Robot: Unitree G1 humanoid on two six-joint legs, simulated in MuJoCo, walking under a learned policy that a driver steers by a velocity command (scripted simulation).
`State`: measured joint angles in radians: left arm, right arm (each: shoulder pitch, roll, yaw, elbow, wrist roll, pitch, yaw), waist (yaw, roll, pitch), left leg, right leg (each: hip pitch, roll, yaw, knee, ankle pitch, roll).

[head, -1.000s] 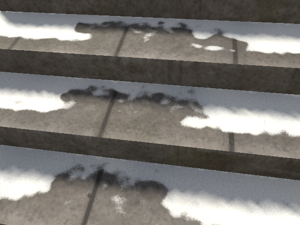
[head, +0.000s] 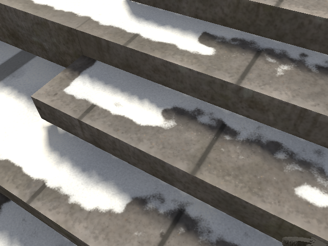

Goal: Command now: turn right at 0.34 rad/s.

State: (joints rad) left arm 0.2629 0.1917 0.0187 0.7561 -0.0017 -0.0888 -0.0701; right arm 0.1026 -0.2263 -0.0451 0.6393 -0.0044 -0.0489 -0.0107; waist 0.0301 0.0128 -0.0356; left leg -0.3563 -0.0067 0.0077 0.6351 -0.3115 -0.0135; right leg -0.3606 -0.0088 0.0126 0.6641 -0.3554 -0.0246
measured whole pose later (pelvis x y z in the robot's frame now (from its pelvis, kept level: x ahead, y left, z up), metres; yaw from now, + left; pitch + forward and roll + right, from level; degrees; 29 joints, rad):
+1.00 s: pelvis -0.01 -0.01 +0.00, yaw -18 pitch +3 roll -1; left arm 0.13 0.22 0.01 0.62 0.01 -0.04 -0.01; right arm 0.24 -0.21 -0.02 0.69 -0.01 -0.07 0.03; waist -0.01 0.04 -0.02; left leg -0.37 0.03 -0.01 0.66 -0.34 0.01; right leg -0.31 0.03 -0.02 0.62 -0.36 -0.03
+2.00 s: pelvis +0.36 -0.01 +0.15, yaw -2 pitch +6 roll -2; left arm 0.46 0.19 0.01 1.04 0.07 -0.08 -0.04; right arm 0.02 -0.20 0.03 0.68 -0.07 -0.07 0.06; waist 0.09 0.02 -0.13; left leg -0.96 0.06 -0.06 1.25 -0.10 0.08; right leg -0.32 0.10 0.01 0.59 -0.37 -0.07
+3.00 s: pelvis +0.88 -0.08 +0.31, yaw -24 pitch +5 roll +1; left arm 0.55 0.09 -0.06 1.14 0.10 -0.09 -0.07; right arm -0.01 -0.12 0.08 0.79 -0.04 0.00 0.06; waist 0.07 -0.06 -0.13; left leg -1.34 0.12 0.08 1.61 -0.19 0.19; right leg -0.04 -0.02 -0.01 0.35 -0.39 -0.02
